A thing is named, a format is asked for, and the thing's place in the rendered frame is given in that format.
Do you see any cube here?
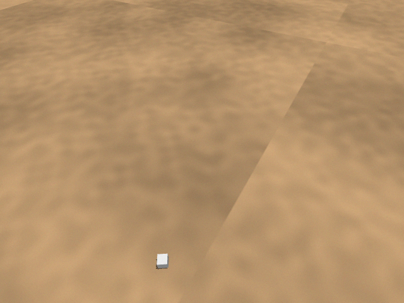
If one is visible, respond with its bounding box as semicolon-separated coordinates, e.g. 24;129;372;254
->
157;254;169;268

